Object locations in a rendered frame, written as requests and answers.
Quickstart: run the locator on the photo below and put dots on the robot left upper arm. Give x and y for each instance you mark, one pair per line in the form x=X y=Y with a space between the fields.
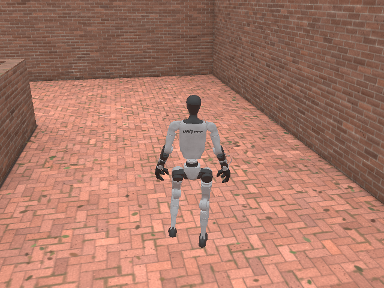
x=174 y=126

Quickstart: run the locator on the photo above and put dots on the robot right hand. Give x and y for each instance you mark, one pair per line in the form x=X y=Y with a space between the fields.
x=225 y=173

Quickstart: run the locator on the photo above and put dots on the robot left shin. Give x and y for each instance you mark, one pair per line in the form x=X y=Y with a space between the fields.
x=174 y=206

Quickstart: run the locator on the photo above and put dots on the robot right forearm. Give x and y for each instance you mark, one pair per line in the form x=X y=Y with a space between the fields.
x=222 y=160

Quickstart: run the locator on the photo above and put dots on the robot left hand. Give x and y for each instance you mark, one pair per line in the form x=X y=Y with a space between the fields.
x=158 y=172

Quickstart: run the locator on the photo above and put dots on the robot left forearm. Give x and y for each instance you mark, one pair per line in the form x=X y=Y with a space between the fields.
x=163 y=158

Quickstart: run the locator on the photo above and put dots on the robot right upper arm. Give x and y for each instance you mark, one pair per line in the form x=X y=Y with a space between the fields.
x=214 y=137

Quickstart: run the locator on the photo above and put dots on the robot right thigh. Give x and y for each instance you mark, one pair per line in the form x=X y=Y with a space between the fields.
x=206 y=184

